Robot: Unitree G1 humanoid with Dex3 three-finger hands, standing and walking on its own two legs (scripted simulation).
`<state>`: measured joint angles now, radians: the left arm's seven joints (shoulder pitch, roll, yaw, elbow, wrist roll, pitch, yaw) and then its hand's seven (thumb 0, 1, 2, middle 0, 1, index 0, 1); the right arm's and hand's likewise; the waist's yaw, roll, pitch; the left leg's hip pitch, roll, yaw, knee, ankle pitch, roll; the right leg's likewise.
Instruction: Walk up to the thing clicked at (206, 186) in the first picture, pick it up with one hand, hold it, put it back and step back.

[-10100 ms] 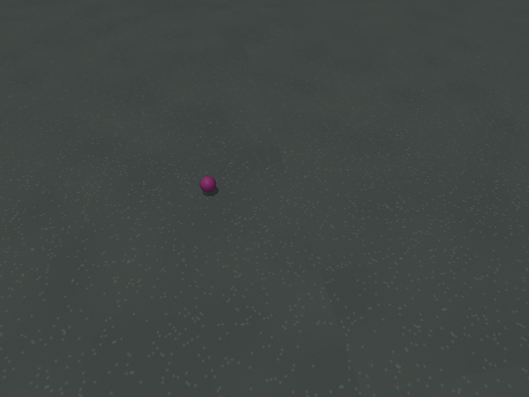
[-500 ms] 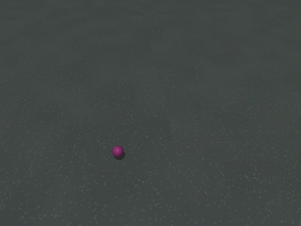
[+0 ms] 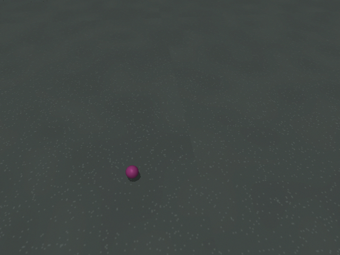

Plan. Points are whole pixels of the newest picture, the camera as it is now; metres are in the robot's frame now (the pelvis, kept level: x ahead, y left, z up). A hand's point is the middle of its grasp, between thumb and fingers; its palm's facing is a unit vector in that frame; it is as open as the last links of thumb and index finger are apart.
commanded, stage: walk up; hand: left
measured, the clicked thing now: (132, 171) +0.76 +0.25 -0.74
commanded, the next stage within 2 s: none
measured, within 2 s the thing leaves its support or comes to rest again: neither
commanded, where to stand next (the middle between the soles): +0.39 +0.03 m, yaw +0 degrees
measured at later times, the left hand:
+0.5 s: hand out of the picture +0.17 +0.34 -0.16, palm faces -0.09 -0.94 -0.34, open 7.4 cm
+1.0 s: hand (77, 189) +0.36 +0.31 -0.16, palm faces -0.04 -0.93 -0.36, open 7.4 cm
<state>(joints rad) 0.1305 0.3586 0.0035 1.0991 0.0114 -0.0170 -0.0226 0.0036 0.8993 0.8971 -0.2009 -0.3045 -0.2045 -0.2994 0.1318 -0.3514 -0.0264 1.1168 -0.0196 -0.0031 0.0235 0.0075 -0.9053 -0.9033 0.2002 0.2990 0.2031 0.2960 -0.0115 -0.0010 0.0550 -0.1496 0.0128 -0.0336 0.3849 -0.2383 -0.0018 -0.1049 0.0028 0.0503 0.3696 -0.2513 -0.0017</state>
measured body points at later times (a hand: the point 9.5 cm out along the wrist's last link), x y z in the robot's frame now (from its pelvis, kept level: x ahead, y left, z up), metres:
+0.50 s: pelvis +0.12 +0.06 +0.00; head +0.14 +0.07 +0.44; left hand +0.17 +0.38 -0.13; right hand +0.14 -0.26 -0.11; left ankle +0.11 +0.16 -0.75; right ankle +0.21 -0.09 -0.70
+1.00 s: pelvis +0.30 +0.05 -0.02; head +0.32 +0.05 +0.43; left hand +0.36 +0.36 -0.13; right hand +0.37 -0.28 -0.13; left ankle +0.39 +0.17 -0.74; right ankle +0.28 -0.09 -0.75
